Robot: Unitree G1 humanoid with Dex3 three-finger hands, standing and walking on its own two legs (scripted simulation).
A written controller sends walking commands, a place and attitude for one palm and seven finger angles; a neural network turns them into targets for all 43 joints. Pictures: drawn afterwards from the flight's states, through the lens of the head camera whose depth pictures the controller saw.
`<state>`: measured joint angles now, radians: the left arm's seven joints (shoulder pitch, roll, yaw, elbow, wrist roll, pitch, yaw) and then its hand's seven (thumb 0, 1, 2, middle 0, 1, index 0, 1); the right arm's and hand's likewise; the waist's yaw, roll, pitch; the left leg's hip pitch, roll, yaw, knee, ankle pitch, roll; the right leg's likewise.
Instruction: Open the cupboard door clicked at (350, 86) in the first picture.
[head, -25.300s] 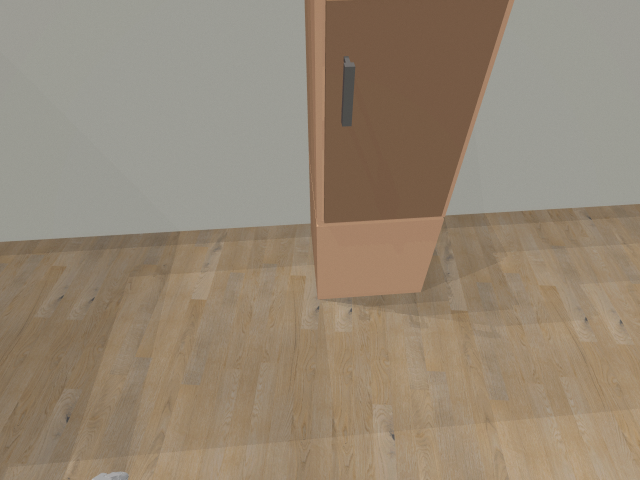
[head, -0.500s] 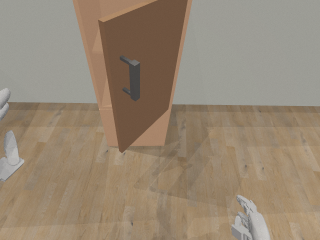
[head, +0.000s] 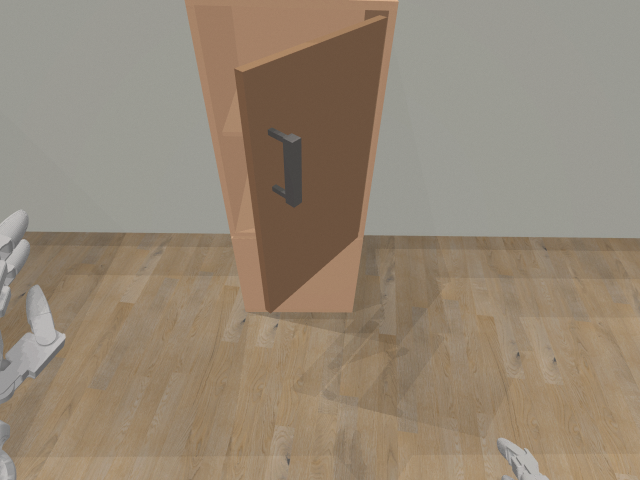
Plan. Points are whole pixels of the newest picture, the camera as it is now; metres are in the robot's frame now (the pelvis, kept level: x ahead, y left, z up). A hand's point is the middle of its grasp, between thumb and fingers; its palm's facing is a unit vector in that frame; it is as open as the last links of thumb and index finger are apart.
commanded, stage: stop stepping back and stand still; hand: left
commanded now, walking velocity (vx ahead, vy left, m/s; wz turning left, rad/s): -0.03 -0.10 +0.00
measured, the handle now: (284, 167) +0.59 +0.10 +0.09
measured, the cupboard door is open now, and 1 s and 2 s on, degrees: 49 49 49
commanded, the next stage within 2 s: let the arm hang, fingers relaxed in 0.38 s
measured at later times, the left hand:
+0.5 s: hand (32, 357) +0.19 +0.27 +0.15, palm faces +0.38 -0.79 -0.48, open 7.5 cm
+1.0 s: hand out of the picture -0.09 +0.22 -0.17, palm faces +0.05 -0.97 -0.24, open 7.2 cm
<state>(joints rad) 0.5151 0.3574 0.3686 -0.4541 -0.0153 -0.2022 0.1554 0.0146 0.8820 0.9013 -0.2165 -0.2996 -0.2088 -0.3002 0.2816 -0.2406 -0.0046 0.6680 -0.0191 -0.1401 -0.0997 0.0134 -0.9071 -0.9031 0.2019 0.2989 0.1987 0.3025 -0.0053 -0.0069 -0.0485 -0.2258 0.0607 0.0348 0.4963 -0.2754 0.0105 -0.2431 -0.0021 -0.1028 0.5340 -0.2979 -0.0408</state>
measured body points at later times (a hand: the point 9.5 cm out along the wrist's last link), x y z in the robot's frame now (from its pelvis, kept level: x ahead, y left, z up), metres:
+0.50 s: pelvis -0.02 +0.02 +0.00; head -0.01 +0.02 +0.45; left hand +0.16 +0.31 +0.18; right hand +0.14 -0.22 -0.09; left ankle -0.01 +0.14 -0.73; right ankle -0.01 -0.09 -0.73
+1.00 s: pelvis -0.04 +0.02 +0.01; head -0.02 +0.03 +0.45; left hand -0.09 +0.27 -0.15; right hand -0.06 -0.20 -0.15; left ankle -0.01 +0.15 -0.73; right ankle -0.01 -0.09 -0.73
